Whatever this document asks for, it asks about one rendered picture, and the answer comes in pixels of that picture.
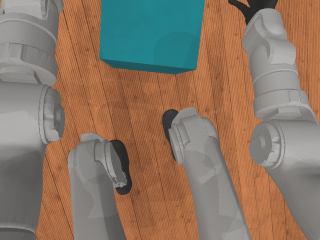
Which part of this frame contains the robot right foot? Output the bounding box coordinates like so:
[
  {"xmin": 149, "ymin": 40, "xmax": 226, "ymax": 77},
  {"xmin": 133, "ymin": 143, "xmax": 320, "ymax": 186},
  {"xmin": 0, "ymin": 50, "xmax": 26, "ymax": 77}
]
[{"xmin": 162, "ymin": 109, "xmax": 179, "ymax": 161}]

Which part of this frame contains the left robot forearm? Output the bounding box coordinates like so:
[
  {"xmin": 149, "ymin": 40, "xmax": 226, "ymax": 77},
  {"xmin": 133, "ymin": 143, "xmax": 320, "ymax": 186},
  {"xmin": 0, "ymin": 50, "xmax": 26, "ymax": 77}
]
[{"xmin": 0, "ymin": 0, "xmax": 64, "ymax": 86}]

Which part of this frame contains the robot right upper arm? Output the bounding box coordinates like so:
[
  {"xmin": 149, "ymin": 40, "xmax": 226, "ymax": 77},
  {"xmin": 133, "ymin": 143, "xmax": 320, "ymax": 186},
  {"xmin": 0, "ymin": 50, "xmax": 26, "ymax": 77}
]
[{"xmin": 248, "ymin": 119, "xmax": 320, "ymax": 240}]

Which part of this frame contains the right robot forearm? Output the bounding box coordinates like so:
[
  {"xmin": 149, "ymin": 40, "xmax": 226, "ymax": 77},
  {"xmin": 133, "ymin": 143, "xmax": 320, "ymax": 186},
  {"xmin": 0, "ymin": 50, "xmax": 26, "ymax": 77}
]
[{"xmin": 242, "ymin": 8, "xmax": 320, "ymax": 127}]

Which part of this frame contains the robot left upper arm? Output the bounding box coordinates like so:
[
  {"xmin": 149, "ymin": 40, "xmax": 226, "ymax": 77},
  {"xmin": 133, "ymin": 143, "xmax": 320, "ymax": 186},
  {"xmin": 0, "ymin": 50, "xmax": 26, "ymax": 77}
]
[{"xmin": 0, "ymin": 81, "xmax": 65, "ymax": 240}]

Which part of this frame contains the carton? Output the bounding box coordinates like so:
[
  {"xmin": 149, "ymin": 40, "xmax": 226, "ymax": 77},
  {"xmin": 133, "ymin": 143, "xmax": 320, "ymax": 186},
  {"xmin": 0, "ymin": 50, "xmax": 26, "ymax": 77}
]
[{"xmin": 99, "ymin": 0, "xmax": 205, "ymax": 75}]

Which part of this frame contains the robot right shin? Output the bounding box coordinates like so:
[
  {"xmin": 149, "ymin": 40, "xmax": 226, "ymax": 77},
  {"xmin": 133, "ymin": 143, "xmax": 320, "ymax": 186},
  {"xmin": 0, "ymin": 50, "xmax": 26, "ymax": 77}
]
[{"xmin": 171, "ymin": 107, "xmax": 219, "ymax": 142}]

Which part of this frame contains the robot right hand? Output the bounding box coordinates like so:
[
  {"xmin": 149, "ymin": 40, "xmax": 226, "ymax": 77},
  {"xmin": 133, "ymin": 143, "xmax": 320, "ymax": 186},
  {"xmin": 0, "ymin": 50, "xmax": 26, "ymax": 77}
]
[{"xmin": 228, "ymin": 0, "xmax": 278, "ymax": 26}]

